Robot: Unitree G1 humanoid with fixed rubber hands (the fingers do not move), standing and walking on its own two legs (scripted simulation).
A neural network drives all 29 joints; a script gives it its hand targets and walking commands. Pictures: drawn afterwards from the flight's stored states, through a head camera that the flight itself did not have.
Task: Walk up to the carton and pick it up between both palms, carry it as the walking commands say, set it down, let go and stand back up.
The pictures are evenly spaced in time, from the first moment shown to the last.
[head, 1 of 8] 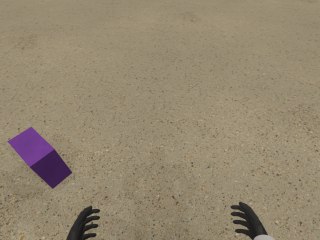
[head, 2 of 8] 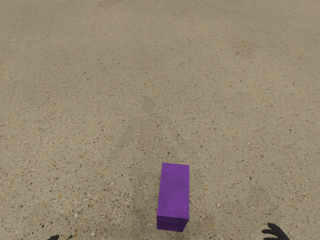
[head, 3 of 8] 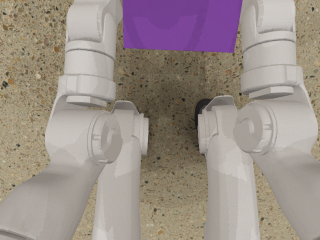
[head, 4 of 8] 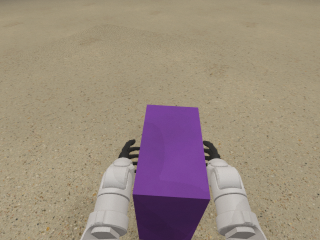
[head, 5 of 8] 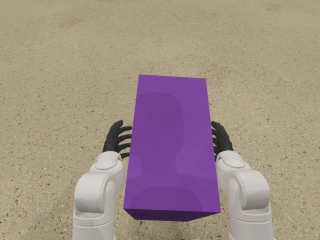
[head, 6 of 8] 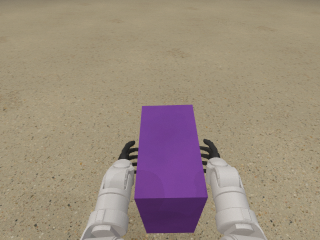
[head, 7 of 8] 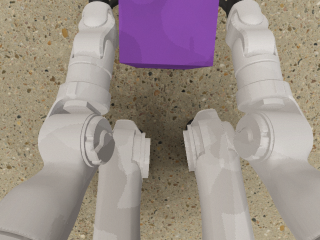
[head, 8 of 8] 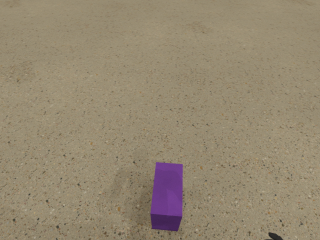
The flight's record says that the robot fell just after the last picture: no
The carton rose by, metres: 0.67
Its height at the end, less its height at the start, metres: +0.00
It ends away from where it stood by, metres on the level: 3.21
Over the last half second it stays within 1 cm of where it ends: yes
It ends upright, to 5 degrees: yes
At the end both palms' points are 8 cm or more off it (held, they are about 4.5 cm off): yes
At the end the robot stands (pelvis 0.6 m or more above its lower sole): yes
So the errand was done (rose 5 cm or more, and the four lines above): yes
